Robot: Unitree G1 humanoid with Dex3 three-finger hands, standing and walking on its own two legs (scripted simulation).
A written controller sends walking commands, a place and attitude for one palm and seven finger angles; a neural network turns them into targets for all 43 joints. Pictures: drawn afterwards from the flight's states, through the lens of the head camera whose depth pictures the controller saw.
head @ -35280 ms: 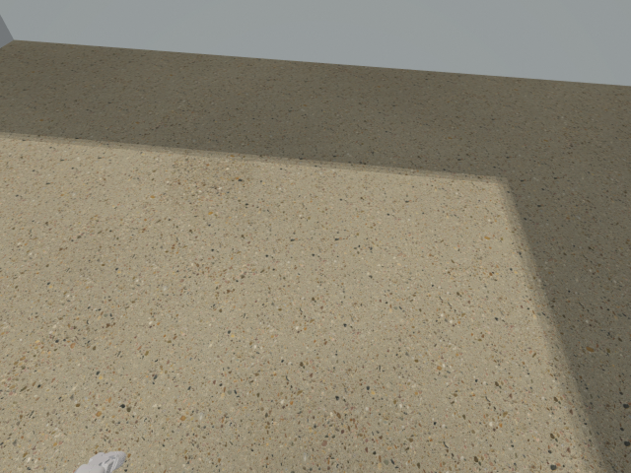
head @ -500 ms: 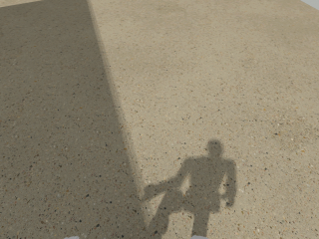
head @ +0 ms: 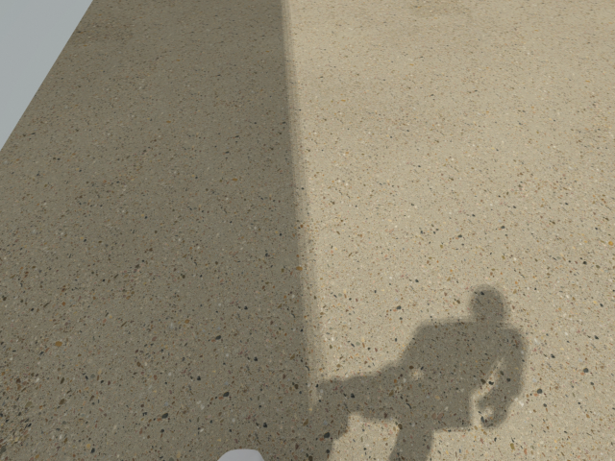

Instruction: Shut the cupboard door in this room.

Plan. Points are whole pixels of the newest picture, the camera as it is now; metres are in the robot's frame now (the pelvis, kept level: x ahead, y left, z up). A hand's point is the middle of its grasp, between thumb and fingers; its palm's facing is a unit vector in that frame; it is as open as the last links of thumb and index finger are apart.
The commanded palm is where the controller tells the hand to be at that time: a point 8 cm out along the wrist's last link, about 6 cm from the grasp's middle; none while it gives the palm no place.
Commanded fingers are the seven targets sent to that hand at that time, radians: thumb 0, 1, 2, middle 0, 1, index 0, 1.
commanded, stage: turn or walk to find it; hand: left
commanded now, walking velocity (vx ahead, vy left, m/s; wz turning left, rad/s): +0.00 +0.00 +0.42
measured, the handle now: out of the picture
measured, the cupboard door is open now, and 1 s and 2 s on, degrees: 94 94 94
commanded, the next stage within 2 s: none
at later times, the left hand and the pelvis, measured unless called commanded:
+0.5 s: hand out of the picture +0.07 +0.22 -0.16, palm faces +0.20 -0.94 -0.28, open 7.4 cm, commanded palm none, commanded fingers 0.00 0.90 0.90 -0.20 -0.30 -0.20 -0.30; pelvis +0.01 +0.00 -0.01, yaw +12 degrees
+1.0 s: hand out of the picture -0.08 +0.23 -0.19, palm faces +0.45 -0.86 -0.24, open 7.4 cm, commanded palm none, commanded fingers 0.00 0.90 0.90 -0.20 -0.30 -0.20 -0.30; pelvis -0.01 +0.02 -0.01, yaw +25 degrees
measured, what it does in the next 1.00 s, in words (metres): steps on the spot, turning left: left foot, then right foot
